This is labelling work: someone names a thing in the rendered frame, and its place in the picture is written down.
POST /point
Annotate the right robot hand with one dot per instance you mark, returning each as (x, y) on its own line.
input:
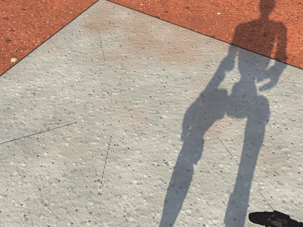
(273, 219)

